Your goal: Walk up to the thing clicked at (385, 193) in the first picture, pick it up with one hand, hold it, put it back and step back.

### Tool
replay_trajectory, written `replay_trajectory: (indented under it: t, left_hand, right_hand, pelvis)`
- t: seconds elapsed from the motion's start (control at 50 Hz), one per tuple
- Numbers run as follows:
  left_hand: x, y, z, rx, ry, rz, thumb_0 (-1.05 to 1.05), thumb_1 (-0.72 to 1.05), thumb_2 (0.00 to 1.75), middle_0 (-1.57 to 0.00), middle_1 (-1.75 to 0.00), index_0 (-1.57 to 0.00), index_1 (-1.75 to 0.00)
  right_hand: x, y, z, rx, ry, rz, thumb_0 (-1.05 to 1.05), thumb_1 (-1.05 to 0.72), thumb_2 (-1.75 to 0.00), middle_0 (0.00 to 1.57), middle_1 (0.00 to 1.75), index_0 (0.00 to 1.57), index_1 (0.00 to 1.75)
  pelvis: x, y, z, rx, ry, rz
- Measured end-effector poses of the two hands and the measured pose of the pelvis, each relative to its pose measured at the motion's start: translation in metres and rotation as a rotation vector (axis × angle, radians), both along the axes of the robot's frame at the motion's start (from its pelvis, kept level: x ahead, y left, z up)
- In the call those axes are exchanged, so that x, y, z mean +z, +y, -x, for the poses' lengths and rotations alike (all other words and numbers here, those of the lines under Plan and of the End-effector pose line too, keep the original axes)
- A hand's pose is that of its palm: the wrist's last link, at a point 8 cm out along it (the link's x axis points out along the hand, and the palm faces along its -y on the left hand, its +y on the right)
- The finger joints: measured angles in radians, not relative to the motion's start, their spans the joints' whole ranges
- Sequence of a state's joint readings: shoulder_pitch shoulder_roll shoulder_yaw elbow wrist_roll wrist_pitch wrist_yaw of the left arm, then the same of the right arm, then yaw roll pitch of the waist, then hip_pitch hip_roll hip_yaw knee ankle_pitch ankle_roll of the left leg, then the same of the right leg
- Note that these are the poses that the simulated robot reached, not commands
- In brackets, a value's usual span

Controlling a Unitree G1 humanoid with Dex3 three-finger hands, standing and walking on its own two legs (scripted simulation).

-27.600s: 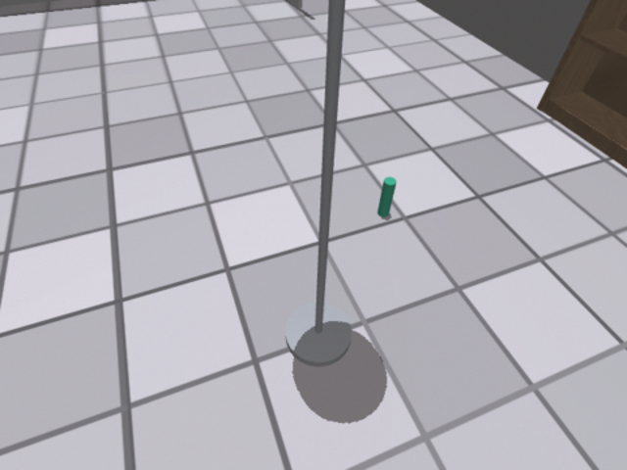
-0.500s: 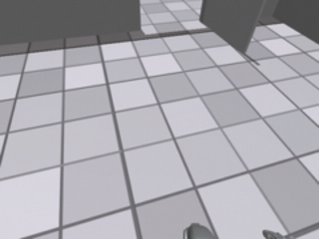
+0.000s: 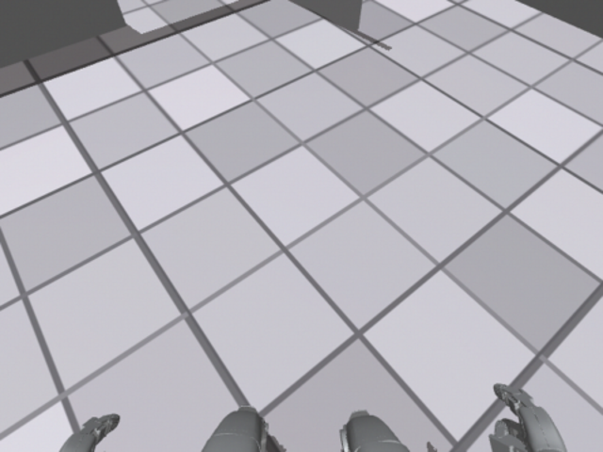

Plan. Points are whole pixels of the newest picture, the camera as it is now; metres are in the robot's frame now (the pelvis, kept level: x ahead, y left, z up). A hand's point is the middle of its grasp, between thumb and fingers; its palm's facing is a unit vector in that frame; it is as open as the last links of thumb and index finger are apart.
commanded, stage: walk up
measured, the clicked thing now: out of the picture +0.09 -1.49 -0.65
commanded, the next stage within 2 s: none
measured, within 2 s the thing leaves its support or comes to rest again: neither
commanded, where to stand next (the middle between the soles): +0.04 -0.08 m, yaw -97 degrees
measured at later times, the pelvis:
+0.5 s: pelvis -0.04 +0.03 +0.01, yaw -34 degrees
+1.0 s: pelvis +0.01 -0.01 +0.02, yaw -58 degrees
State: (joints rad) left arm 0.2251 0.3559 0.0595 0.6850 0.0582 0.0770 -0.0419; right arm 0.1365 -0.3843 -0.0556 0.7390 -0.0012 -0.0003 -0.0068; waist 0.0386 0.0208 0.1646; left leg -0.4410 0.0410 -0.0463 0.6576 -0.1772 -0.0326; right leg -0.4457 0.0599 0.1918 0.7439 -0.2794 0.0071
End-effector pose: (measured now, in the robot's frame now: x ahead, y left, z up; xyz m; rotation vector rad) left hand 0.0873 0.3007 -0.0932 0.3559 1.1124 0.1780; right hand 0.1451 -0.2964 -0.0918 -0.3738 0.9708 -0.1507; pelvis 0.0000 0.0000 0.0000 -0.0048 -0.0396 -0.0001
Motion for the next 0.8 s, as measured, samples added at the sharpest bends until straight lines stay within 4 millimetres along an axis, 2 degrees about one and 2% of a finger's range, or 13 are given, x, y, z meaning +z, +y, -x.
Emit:
replay_trajectory:
  t: [0.04, 0.1, 0.2, 0.3, 0.38, 0.42, 0.48, 0.52, 0.58, 0.64, 0.7, 0.8]
  left_hand:
    - [-0.004, 0.013, -0.025, -0.037, -0.03, -0.009, 0.01, 0.9, 0.89, -0.21, -0.3, -0.2, -0.3]
    - [-0.001, 0.024, -0.051, -0.117, -0.025, -0.011, 0.0, 0.9, 0.9, -0.2, -0.3, -0.2, -0.3]
    - [0.01, 0.03, -0.073, -0.242, 0.008, 0.003, 0.0, 0.91, 0.9, -0.2, -0.3, -0.2, -0.3]
    - [0.017, 0.017, -0.09, -0.383, 0.048, -0.032, 0.0, 0.91, 0.9, -0.2, -0.3, -0.2, -0.3]
    - [0.022, -0.006, -0.096, -0.474, 0.018, -0.069, 0.0, 0.91, 0.9, -0.2, -0.3, -0.2, -0.3]
    - [0.026, -0.016, -0.092, -0.501, 0.011, -0.073, 0.0, 0.91, 0.9, -0.2, -0.3, -0.2, -0.3]
    - [0.031, -0.027, -0.091, -0.546, 0.035, -0.07, 0.0, 0.9, 0.9, -0.2, -0.3, -0.2, -0.3]
    - [0.031, -0.034, -0.098, -0.58, 0.044, -0.069, 0.0, 0.9, 0.89, -0.2, -0.3, -0.2, -0.3]
    - [0.023, -0.043, -0.119, -0.642, 0.039, -0.065, 0.0, 0.9, 0.89, -0.21, -0.3, -0.2, -0.3]
    - [0.008, -0.058, -0.154, -0.711, 0.027, -0.072, 0.01, 0.9, 0.89, -0.21, -0.3, -0.2, -0.3]
    - [0.005, -0.086, -0.184, -0.792, 0.02, -0.077, 0.01, 0.9, 0.89, -0.2, -0.3, -0.2, -0.3]
    - [0.023, -0.14, -0.223, -0.927, -0.005, -0.028, 0.01, 0.9, 0.9, -0.2, -0.3, -0.2, -0.3]
  right_hand:
    - [0.001, 0.003, 0.021, -0.048, 0.036, 0.03, 0.0, -0.91, -0.9, 0.21, 0.3, 0.2, 0.3]
    - [0.011, 0.005, 0.054, -0.136, 0.066, 0.053, 0.0, -0.91, -0.9, 0.21, 0.3, 0.2, 0.3]
    - [0.025, -0.006, 0.109, -0.263, 0.067, 0.104, 0.0, -0.9, -0.9, 0.21, 0.3, 0.21, 0.3]
    - [0.028, -0.029, 0.177, -0.391, 0.045, 0.132, 0.0, -0.9, -0.9, 0.21, 0.3, 0.21, 0.3]
    - [0.016, -0.049, 0.239, -0.501, 0.078, 0.138, 0.0, -0.9, -0.9, 0.21, 0.3, 0.21, 0.3]
    - [0.011, -0.049, 0.265, -0.572, 0.12, 0.118, 0.0, -0.9, -0.9, 0.21, 0.3, 0.2, 0.3]
    - [0.01, -0.037, 0.29, -0.64, 0.143, 0.073, 0.0, -0.91, -0.9, 0.2, 0.3, 0.2, 0.3]
    - [0.01, -0.023, 0.303, -0.668, 0.149, 0.048, 0.0, -0.91, -0.9, 0.2, 0.3, 0.2, 0.3]
    - [0.009, 0.002, 0.317, -0.716, 0.159, 0.021, 0.0, -0.91, -0.9, 0.2, 0.3, 0.2, 0.3]
    - [0.008, 0.031, 0.332, -0.78, 0.153, 0.022, 0.0, -0.91, -0.9, 0.2, 0.3, 0.2, 0.3]
    - [0.014, 0.063, 0.35, -0.872, 0.165, -0.006, 0.0, -0.91, -0.9, 0.21, 0.3, 0.2, 0.3]
    - [0.03, 0.1, 0.376, -0.992, 0.216, -0.056, 0.0, -0.9, -0.9, 0.21, 0.3, 0.2, 0.3]
  pelvis:
    - [-0.002, 0.01, 0.002, -0.05, -0.008, -0.013]
    - [0.004, 0.019, 0.007, -0.118, -0.006, -0.007]
    - [0.011, 0.032, 0.014, -0.242, 0.02, -0.01]
    - [0.008, 0.034, 0.028, -0.385, 0.035, -0.015]
    - [-0.001, 0.025, 0.041, -0.455, 0.039, -0.004]
    - [0.001, 0.024, 0.042, -0.496, 0.036, -0.01]
    - [0.009, 0.025, 0.038, -0.569, 0.035, -0.007]
    - [0.011, 0.026, 0.032, -0.609, 0.035, -0.004]
    - [0.009, 0.027, 0.022, -0.665, 0.033, 0.008]
    - [0.002, 0.03, 0.012, -0.714, 0.016, 0.007]
    - [0.008, 0.029, 0.008, -0.784, 0.007, 0.008]
    - [0.027, 0.024, 0.001, -0.864, 0.02, 0.013]
